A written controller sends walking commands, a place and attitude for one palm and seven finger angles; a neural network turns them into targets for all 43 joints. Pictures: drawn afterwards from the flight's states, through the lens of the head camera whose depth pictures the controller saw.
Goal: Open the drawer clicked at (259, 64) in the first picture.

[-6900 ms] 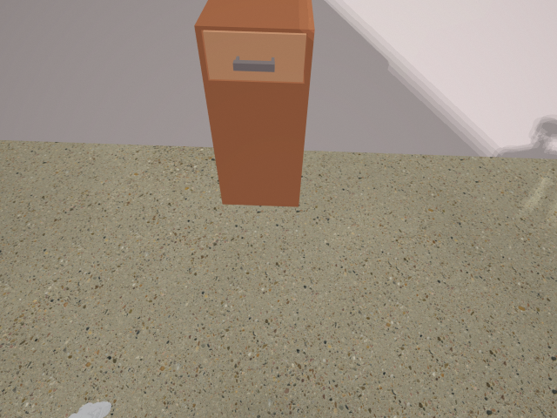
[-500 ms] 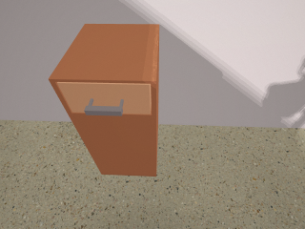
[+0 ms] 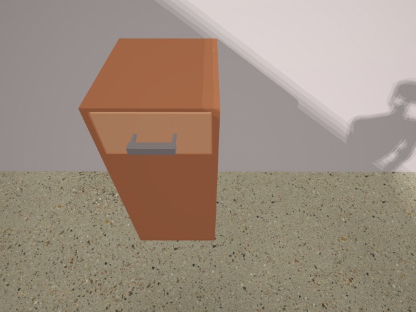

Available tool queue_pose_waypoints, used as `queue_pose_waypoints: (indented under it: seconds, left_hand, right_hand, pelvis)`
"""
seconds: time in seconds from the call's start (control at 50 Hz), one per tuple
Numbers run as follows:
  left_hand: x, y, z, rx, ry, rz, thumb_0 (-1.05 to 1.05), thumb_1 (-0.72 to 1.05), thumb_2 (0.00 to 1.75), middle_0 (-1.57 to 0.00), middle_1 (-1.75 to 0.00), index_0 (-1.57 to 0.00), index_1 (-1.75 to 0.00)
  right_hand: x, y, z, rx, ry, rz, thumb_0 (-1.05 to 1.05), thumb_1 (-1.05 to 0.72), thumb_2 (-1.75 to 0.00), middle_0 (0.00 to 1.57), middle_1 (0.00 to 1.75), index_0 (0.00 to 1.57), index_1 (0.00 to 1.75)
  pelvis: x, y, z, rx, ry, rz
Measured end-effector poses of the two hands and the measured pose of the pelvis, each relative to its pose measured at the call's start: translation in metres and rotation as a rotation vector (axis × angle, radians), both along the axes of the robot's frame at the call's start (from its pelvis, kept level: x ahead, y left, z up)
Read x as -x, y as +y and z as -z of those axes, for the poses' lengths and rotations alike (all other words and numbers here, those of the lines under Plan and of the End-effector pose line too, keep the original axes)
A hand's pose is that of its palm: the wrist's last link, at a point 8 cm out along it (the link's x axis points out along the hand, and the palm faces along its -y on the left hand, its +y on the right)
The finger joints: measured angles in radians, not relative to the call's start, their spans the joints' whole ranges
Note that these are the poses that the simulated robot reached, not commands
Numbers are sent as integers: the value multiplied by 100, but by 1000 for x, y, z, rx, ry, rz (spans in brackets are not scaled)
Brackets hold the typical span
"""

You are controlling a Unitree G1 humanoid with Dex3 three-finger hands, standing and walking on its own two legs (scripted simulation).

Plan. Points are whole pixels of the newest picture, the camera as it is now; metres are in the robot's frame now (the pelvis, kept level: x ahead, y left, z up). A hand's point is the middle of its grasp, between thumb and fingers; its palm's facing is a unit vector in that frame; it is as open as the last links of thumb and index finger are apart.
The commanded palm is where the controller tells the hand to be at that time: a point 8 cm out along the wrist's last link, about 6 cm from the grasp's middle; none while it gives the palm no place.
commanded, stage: come to a stop and stand still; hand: left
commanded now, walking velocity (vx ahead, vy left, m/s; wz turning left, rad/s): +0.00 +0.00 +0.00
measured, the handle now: (153, 142) +0.56 +0.20 -0.03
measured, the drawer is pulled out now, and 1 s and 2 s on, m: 0.00 0.00 0.00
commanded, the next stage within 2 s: look again from close up in 0.34 s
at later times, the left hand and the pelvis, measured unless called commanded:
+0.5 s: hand out of the picture -0.06 +0.14 -0.18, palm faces +0.02 -0.99 -0.16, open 7.4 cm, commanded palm none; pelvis -0.01 -0.01 +0.00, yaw +1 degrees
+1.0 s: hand out of the picture +0.02 +0.16 -0.18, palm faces +0.02 -0.98 -0.18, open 7.3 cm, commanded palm none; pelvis +0.01 +0.00 +0.00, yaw +0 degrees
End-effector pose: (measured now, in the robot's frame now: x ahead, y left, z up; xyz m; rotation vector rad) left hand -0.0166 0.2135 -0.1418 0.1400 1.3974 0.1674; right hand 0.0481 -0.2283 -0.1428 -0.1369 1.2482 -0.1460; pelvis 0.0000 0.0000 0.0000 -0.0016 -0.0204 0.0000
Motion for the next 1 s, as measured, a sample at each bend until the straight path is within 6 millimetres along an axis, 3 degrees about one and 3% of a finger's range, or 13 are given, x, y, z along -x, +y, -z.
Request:
queue_pose_waypoints:
  seconds: [0.28,0.44,0.56,0.7,0.78,1.0]
  left_hand:
    - [33,-16,3,35,50,-16,0,90,90,-20,-30,-20,-30]
    - [48,-25,2,37,90,-27,0,91,90,-20,-30,-20,-30]
    - [41,-22,12,38,72,5,0,90,90,-20,-30,-20,-30]
    - [-4,-7,13,13,-45,5,0,90,90,-20,-30,-20,-30]
    - [-19,0,8,-6,-77,7,1,92,90,-20,-30,-20,-30]
    - [-27,-3,9,16,-43,21,0,91,90,-19,-30,-20,-30]
  right_hand:
    - [93,8,2,-24,221,39,0,-92,-90,20,30,19,30]
    - [114,19,5,-60,267,62,1,-91,-90,20,30,19,30]
    - [98,19,13,-64,204,43,1,-91,-90,20,30,19,30]
    - [69,22,15,-50,144,7,1,-91,-90,20,30,19,30]
    - [55,15,11,-29,134,-6,3,-93,-90,20,30,19,30]
    - [25,-1,0,17,92,-13,2,-92,-90,20,30,19,30]
  pelvis:
    - [11,-5,-2,3,0,-12]
    - [12,-10,-2,3,8,-8]
    - [13,-8,9,36,16,-22]
    - [3,-3,10,18,12,-23]
    - [-3,-2,7,10,11,-19]
    - [-15,-4,3,3,7,-8]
